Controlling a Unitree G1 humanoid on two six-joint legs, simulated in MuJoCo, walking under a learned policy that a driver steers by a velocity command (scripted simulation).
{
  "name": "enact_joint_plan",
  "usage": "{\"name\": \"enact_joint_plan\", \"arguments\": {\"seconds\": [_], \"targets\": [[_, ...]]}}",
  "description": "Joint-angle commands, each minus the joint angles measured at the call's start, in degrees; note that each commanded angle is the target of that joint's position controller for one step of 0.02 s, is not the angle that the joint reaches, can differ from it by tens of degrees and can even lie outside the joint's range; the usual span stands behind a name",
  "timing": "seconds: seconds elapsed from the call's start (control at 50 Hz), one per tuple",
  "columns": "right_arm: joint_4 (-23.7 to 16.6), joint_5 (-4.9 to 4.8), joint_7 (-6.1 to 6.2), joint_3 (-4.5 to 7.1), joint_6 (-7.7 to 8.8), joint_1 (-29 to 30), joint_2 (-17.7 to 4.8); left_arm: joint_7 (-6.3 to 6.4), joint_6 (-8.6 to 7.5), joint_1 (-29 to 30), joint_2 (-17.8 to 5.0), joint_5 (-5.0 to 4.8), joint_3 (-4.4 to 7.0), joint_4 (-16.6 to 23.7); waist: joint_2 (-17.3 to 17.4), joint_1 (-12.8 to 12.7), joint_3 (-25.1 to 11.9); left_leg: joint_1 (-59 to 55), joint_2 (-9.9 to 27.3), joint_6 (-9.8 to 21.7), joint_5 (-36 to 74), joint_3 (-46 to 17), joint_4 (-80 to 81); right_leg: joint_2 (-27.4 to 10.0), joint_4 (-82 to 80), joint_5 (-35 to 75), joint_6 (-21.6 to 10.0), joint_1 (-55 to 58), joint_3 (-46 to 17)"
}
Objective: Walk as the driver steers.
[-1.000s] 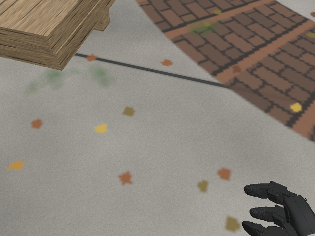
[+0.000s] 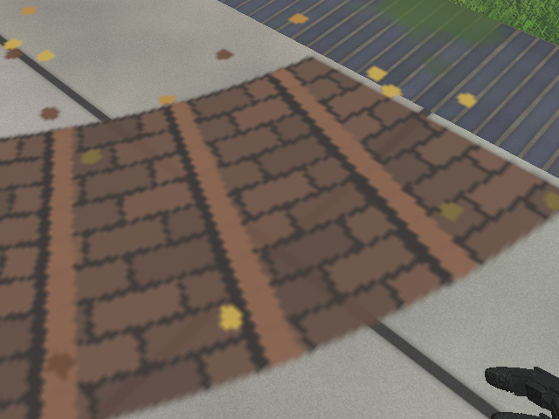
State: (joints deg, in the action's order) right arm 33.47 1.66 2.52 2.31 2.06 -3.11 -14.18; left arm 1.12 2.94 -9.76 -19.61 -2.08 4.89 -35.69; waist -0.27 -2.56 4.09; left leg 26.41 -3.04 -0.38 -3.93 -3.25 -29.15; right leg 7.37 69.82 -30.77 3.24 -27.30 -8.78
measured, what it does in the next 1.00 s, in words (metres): steps on the spot, turning right: right foot, then left foot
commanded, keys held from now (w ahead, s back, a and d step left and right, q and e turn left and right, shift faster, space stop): e+shift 0.02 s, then shift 0.50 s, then e+shift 0.30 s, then w+e+shift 0.14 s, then shift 0.04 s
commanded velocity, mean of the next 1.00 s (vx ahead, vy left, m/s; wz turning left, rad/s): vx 0.07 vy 0.00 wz -0.52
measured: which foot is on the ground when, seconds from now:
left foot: down 0.00-0.28, up 0.30-0.58, down 0.60-0.94, up 0.96-1.00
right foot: up 0.00-0.26, down 0.28-0.64, up 0.66-0.94, down 0.96-1.00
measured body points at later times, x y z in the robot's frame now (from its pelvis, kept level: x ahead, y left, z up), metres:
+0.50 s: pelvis +0.01 -0.01 +0.02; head +0.02 -0.04 +0.47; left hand +0.21 +0.21 -0.07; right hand +0.08 -0.31 -0.10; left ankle +0.04 +0.14 -0.68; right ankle +0.00 -0.11 -0.72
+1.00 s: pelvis +0.00 -0.05 +0.00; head +0.00 -0.09 +0.45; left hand +0.23 +0.17 -0.08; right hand +0.00 -0.37 -0.11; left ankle +0.02 +0.13 -0.68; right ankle -0.07 -0.11 -0.72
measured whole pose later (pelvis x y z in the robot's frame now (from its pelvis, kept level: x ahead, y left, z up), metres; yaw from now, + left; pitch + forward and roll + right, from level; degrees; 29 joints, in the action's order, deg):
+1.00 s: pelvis +0.00 -0.05 +0.00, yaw -30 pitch +2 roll +1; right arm 41.8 -1.2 0.6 5.5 0.7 -8.0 -17.9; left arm -1.5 0.4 -17.5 -17.1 -1.7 5.7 -38.5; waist 3.6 -1.7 -0.2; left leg 20.4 7.2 -1.2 -30.1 4.3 -53.6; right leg -0.3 39.8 -24.9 -4.4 -18.2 4.3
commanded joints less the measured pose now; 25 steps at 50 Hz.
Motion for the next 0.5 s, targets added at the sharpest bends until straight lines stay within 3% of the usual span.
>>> {"name": "enact_joint_plan", "arguments": {"seconds": [0.02,0.06,0.1,0.14,0.2,0.24,0.26,0.28,0.3,0.32,0.34,0.38,0.42,0.46,0.5], "targets": [[-4.74,0.04,0.83,2.63,-1.16,1.46,-8.22,0.63,1.23,-3.86,-7.07,0.10,2.08,3.58,4.91,0.83,-8.35,-13.79,16.61,10.74,0.72,-13.99,11.09,-7.59,6.45,5.93,2.35,-9.18,4.37],[-3.12,0.51,0.67,3.04,-1.46,-0.25,-8.80,0.92,0.89,-3.42,-3.10,0.66,0.85,4.09,6.26,1.45,-9.02,-11.23,14.19,11.56,4.60,-8.33,12.47,-7.42,0.47,6.34,1.63,-4.60,7.13],[-1.98,0.14,0.22,3.28,-1.60,-1.24,-8.80,0.90,0.37,-3.01,-1.56,0.99,0.07,4.07,7.29,2.03,-11.47,-13.25,15.41,13.43,6.84,-6.78,12.40,-8.16,-5.99,5.22,1.07,-1.69,7.40],[-1.31,-0.82,-0.35,3.61,-1.82,-0.67,-9.37,0.53,0.15,-2.37,-1.29,1.48,-0.40,3.88,7.79,2.31,-12.66,-13.08,16.66,14.17,4.89,-5.92,12.68,-8.86,-13.78,6.36,-0.06,2.78,7.45],[0.22,-1.98,-1.09,3.95,-2.18,-1.41,-10.61,-0.39,0.33,-3.42,-2.55,1.65,-0.18,2.78,10.10,2.42,-11.95,-12.21,17.71,13.90,-2.52,-5.76,13.03,-8.02,-24.49,8.57,-2.00,8.48,8.68],[1.48,-3.00,-1.14,3.79,-2.51,-1.97,-10.62,-1.10,0.40,-7.14,-2.45,1.84,0.07,0.76,9.61,0.43,-11.03,-8.72,16.88,11.48,-7.02,-4.05,10.78,-6.20,-37.35,14.78,-4.79,16.07,11.04],[2.89,-3.36,-1.21,3.47,-2.55,-4.67,-9.48,-1.25,0.44,-8.14,-2.93,2.09,0.21,0.24,8.15,0.35,-10.26,-4.30,15.38,8.25,-10.25,-2.22,8.15,-6.13,-42.08,16.35,-6.78,21.28,9.90],[3.25,-2.29,-1.74,2.38,-2.42,-6.79,-5.93,-1.00,0.39,-9.23,-5.69,2.51,0.62,0.55,-2.33,1.11,-9.74,3.20,10.45,2.52,-18.30,3.77,-3.66,-15.67,-49.57,17.14,-10.69,26.37,-3.93],[0.11,-1.10,-1.53,2.35,-1.78,-3.24,-5.65,-0.76,0.33,-5.44,-11.14,3.87,1.72,1.67,-16.59,1.16,-6.78,10.66,3.04,-1.12,-28.87,7.37,-12.80,-28.98,-54.43,19.11,-20.13,17.52,-20.11],[0.24,-1.31,-1.03,3.69,-1.78,0.39,-9.77,-0.48,-0.88,-3.19,-8.77,5.38,1.04,2.87,-10.64,-0.81,-5.55,8.00,5.04,-1.77,-28.38,1.68,-24.06,-27.66,-55.23,19.54,-21.59,13.05,-18.19],[1.40,-1.74,-0.98,3.95,-2.16,-1.82,-9.57,-0.23,-1.88,0.13,-6.15,5.23,0.07,2.50,-9.07,1.68,-5.61,7.35,4.81,-1.76,-25.15,1.06,-27.97,-24.93,-54.38,20.77,-19.36,11.84,-13.38],[4.71,-0.84,-0.44,3.99,-3.07,-6.68,-8.46,-0.05,-3.02,4.17,-2.71,3.19,-0.92,2.11,-7.31,3.52,-6.16,6.17,5.43,-3.41,-18.75,1.06,-30.66,-19.97,-52.17,24.92,-15.25,13.31,-6.99],[5.44,-1.27,-0.52,3.51,-3.19,-7.90,-6.86,0.09,-3.16,4.63,0.01,3.13,-2.05,1.38,-6.87,4.41,-7.04,1.65,5.33,-4.62,-16.42,1.69,-30.47,-17.58,-50.34,33.98,-14.83,12.47,-2.95],[4.98,-1.72,-0.89,2.29,-3.01,-6.16,-4.59,0.06,-2.85,3.81,0.09,2.94,-1.92,0.65,-7.28,3.22,-7.41,-1.27,5.86,-4.70,-16.30,2.41,-20.54,-16.19,-48.23,35.46,-14.36,14.82,-1.39],[4.15,-1.86,-1.19,1.72,-2.85,-3.96,-4.36,0.03,-2.34,0.78,-1.41,2.92,-1.41,-0.64,-7.87,1.14,-7.81,-4.03,5.45,-4.49,-19.84,2.96,-13.63,-17.95,-47.08,35.70,-15.87,17.07,-4.15]]}}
